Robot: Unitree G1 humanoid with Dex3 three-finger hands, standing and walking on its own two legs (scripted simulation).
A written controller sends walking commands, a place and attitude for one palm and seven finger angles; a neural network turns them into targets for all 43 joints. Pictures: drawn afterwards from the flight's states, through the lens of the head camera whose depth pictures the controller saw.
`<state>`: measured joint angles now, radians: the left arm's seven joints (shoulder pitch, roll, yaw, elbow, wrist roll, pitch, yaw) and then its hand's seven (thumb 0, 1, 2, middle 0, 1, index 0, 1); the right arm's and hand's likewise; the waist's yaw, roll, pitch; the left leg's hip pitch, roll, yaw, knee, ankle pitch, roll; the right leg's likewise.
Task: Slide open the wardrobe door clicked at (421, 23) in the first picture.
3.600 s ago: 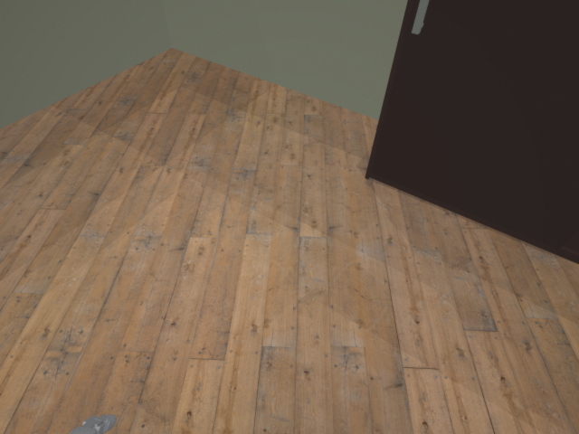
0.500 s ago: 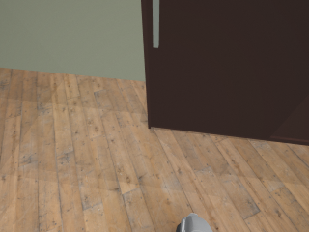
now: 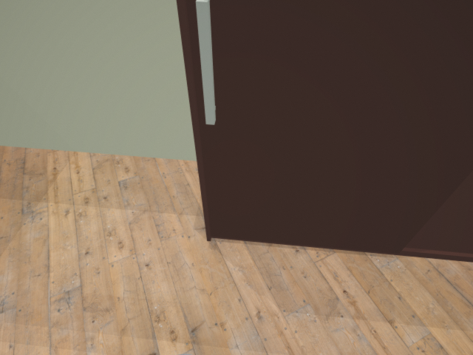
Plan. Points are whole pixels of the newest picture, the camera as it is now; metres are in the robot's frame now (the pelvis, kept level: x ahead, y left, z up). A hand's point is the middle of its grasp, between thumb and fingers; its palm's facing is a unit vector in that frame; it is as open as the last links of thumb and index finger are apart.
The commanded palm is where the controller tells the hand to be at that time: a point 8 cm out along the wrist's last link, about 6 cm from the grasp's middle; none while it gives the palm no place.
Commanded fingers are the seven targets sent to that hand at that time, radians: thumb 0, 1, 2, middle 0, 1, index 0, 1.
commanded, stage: take the last steps up to it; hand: left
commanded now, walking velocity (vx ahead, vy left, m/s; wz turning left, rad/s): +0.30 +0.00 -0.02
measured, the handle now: (209, 66) +0.73 +0.13 +0.14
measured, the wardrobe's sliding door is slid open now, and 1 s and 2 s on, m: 0.00 0.00 0.00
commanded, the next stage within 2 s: come to a stop and stand still in 0.54 s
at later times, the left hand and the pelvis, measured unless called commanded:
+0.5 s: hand (158, 311) +0.24 +0.19 -0.18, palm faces -0.04 -0.98 -0.21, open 7.3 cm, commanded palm none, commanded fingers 0.00 0.90 0.90 -0.20 -0.30 -0.20 -0.30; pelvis +0.17 +0.00 -0.01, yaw -2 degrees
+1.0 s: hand (167, 292) +0.29 +0.19 -0.19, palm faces +0.06 -0.98 -0.19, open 7.3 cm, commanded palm none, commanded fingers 0.00 0.90 0.90 -0.20 -0.30 -0.20 -0.30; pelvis +0.26 +0.00 -0.01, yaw -1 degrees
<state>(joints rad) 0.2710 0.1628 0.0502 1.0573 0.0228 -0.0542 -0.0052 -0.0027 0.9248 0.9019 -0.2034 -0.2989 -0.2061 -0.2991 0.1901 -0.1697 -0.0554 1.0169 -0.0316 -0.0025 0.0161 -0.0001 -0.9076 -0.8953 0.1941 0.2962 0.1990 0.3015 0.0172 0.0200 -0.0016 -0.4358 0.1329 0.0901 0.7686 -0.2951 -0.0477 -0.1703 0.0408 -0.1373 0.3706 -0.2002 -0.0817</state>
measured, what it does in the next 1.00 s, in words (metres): walks ahead: left foot, then right foot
